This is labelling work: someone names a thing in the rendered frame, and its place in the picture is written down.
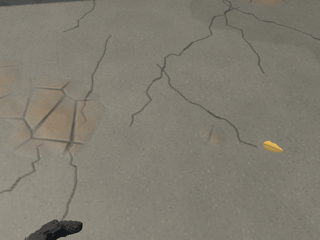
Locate robot left hand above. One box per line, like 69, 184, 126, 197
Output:
24, 219, 83, 240

